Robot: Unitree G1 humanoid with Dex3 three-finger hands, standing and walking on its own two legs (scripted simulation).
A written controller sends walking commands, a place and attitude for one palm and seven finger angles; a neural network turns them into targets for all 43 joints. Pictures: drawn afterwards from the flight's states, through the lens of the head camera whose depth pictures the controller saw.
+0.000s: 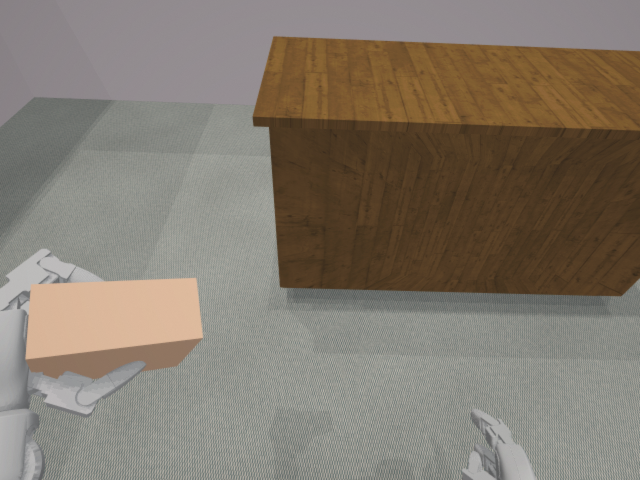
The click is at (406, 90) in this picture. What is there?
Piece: table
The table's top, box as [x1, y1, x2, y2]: [253, 36, 639, 139]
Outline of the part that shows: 253,113 253,125 256,126 639,139 639,51 273,36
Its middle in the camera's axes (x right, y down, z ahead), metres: +0.51 -0.44 +1.10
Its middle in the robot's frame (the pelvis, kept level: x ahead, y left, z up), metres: +1.15 -0.44 +0.01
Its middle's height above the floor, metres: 0.79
